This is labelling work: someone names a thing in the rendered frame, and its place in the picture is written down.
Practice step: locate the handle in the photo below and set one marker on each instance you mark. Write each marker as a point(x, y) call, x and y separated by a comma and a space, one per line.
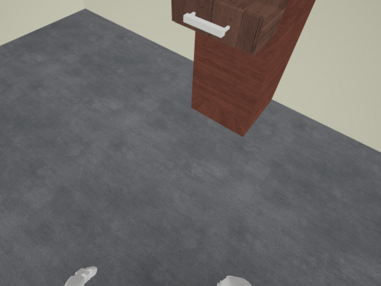
point(204, 25)

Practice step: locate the cabinet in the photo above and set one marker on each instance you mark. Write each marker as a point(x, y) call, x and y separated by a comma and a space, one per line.
point(232, 87)

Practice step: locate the drawer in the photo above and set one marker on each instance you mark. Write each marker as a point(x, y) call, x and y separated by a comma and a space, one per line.
point(252, 22)

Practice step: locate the left robot hand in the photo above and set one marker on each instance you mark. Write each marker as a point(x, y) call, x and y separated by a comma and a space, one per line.
point(81, 276)

